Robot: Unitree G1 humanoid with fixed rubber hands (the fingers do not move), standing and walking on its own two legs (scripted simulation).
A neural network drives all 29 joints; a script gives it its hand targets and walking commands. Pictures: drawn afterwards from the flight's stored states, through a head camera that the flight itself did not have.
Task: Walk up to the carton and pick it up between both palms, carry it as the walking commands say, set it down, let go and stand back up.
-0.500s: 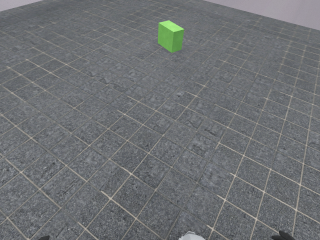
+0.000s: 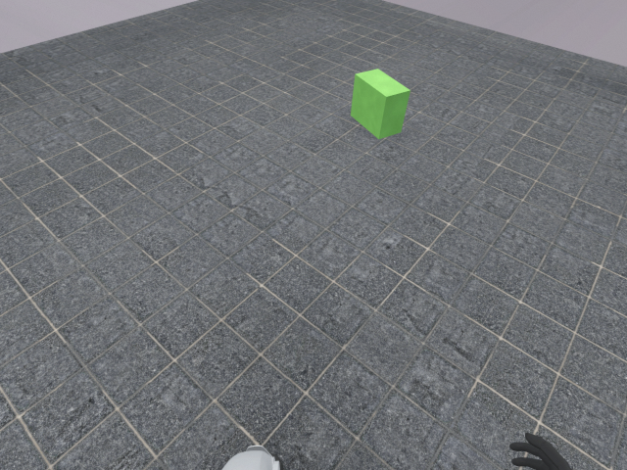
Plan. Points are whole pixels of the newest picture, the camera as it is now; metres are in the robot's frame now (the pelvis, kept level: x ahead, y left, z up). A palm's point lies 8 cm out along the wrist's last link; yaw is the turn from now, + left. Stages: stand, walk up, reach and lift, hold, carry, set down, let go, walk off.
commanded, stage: walk up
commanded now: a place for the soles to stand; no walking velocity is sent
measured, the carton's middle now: (378, 103) +2.13 -0.20 -0.61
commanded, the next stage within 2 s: none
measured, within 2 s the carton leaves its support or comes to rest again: neither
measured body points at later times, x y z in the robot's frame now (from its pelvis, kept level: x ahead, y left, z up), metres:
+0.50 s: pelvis +0.26 -0.04 +0.00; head +0.26 -0.06 +0.45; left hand +0.35 +0.30 -0.08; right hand +0.34 -0.38 -0.11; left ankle +0.29 +0.08 -0.67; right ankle +0.26 -0.16 -0.70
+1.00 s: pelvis +0.51 -0.06 +0.00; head +0.51 -0.08 +0.45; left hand +0.63 +0.26 -0.09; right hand +0.57 -0.41 -0.12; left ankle +0.46 +0.07 -0.67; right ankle +0.55 -0.17 -0.70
